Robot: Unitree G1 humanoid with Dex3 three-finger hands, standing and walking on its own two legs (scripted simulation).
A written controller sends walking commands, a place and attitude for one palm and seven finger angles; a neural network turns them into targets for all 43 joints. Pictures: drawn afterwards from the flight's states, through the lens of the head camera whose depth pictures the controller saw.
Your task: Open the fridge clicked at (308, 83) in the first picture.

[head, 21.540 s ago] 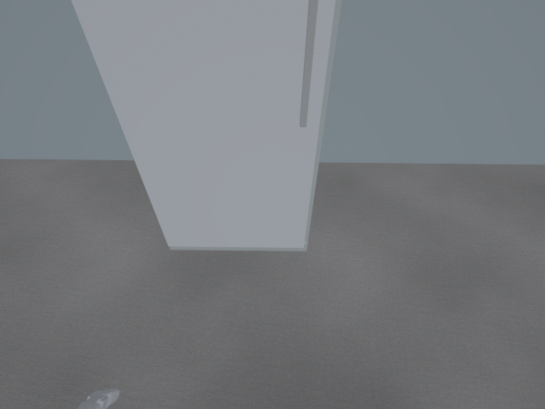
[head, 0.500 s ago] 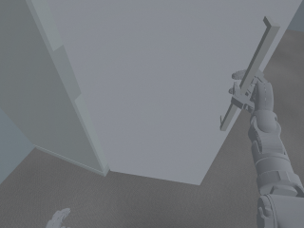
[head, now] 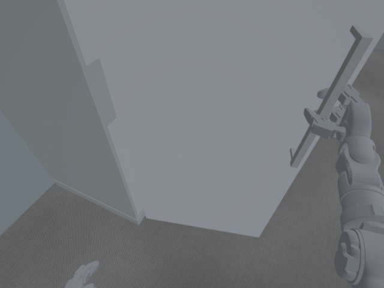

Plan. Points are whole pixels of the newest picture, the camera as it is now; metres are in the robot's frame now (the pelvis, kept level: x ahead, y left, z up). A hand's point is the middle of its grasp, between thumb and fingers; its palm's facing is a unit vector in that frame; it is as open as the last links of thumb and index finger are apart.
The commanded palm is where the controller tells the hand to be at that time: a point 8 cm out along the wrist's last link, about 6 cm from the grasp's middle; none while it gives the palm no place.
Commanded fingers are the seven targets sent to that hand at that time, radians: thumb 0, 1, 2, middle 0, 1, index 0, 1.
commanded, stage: loosen the grip on the handle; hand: right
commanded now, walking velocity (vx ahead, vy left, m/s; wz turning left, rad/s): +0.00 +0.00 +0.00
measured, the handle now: (318, 110) +0.49 -0.21 +0.15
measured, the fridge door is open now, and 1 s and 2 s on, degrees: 75 74 74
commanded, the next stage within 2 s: slip the hand off the handle in 0.38 s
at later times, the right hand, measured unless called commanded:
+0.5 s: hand (325, 128) +0.45 -0.22 +0.13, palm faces +0.15 +0.98 -0.15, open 14.4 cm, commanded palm +0.42 -0.28 +0.14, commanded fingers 0.00 0.55 -0.20 0.25 1.15 0.25 1.15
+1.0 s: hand (357, 136) +0.44 -0.29 +0.13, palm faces +0.18 +0.97 -0.16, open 14.7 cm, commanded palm +0.41 -0.34 +0.14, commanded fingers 0.00 0.55 -0.20 0.25 1.15 0.25 1.15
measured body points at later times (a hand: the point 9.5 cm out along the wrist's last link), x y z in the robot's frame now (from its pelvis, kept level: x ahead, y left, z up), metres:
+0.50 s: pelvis +0.05 -0.01 +0.00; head +0.07 -0.01 +0.45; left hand +0.17 +0.24 -0.10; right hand +0.44 -0.27 +0.14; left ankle +0.01 +0.09 -0.73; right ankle +0.06 -0.11 -0.73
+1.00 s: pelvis +0.02 -0.01 -0.01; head +0.06 -0.03 +0.44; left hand +0.11 +0.26 -0.11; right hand +0.43 -0.34 +0.14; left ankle +0.01 +0.09 -0.73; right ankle +0.06 -0.11 -0.73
